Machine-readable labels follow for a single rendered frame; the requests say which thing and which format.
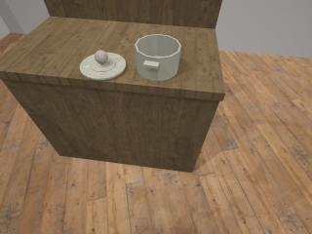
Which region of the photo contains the lid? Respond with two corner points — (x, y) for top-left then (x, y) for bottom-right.
(79, 52), (127, 81)

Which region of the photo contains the pot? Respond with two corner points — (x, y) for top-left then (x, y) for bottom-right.
(135, 34), (181, 82)

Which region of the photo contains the table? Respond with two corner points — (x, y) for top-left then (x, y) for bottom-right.
(0, 0), (226, 173)

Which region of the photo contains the knob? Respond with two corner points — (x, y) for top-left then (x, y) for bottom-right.
(95, 50), (108, 64)

